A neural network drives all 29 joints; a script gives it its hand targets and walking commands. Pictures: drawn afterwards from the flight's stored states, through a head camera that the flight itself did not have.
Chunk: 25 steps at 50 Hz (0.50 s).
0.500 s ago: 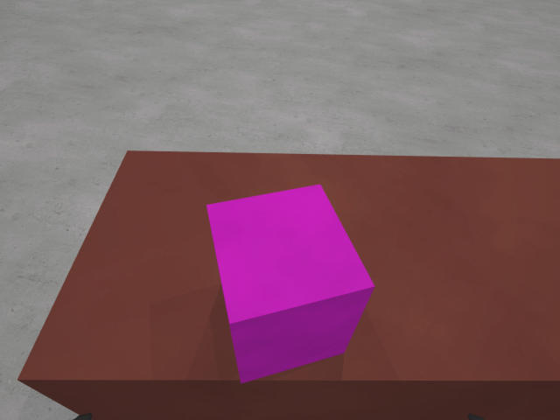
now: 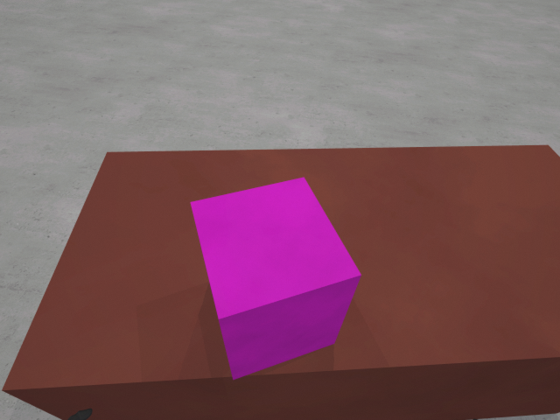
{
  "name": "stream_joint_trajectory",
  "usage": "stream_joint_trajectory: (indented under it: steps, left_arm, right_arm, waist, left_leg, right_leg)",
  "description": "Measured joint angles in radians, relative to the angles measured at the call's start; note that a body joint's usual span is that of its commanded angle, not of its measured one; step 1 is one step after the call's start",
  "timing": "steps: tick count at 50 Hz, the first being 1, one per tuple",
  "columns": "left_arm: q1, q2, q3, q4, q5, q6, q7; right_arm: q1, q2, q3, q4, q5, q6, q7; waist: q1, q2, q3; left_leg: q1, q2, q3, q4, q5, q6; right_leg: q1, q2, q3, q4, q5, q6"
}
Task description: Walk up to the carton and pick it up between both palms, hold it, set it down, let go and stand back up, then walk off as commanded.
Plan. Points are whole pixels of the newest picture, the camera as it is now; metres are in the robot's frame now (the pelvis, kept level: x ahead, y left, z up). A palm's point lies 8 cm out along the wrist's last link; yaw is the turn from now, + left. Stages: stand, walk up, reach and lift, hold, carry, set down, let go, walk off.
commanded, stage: walk up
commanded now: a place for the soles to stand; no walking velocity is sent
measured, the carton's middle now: (268, 278) +0.37 +0.02 -0.06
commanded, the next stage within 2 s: reach and lift in 1.02 s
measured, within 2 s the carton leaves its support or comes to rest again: neither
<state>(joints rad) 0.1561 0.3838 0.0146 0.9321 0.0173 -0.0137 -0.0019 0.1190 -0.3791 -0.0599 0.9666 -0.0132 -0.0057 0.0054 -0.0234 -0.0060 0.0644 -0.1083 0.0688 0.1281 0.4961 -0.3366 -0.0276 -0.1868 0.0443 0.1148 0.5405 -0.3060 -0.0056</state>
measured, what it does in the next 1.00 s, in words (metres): stands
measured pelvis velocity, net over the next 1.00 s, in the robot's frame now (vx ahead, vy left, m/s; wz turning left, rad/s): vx -0.01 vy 0.01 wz -0.08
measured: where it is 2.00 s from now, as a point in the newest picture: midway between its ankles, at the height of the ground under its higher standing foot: outside the picture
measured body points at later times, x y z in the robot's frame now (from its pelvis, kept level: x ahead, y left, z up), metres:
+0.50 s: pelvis -0.01 +0.00 -0.01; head +0.00 +0.00 +0.44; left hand +0.11 +0.31 -0.12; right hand +0.08 -0.33 -0.12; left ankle -0.04 +0.13 -0.73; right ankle -0.01 -0.12 -0.73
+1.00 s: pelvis -0.01 +0.01 +0.00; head +0.00 +0.01 +0.45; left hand +0.14 +0.30 -0.11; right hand +0.06 -0.32 -0.11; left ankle -0.04 +0.13 -0.73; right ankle -0.01 -0.11 -0.73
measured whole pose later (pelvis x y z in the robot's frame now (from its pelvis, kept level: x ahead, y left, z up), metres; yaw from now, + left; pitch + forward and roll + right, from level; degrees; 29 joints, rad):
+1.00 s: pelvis -0.01 +0.01 +0.00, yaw -5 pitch -4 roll +0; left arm 0.14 0.38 0.01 0.92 0.01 -0.02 0.00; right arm 0.15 -0.37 -0.04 0.95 -0.01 -0.03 0.00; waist -0.02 -0.02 0.07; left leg -0.10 0.04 0.08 0.52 -0.35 -0.01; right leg -0.21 0.06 0.13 0.56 -0.28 0.00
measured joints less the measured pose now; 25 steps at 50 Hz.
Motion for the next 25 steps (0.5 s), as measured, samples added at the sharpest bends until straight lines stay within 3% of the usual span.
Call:
stream_joint_trajectory:
  steps: [25]
  left_arm:
    - [0.025,0.012,0.011,-0.033,0.002,-0.004,-0.002]
  right_arm:
    - [0.024,-0.014,-0.01,-0.042,0.003,0.005,-0.001]
  waist:
    - [-0.014,0.007,0.011]
  left_leg:
    - [-0.049,0.022,0.008,0.113,-0.054,0.003]
  right_leg:
    - [-0.051,0.022,0.012,0.092,-0.032,-0.003]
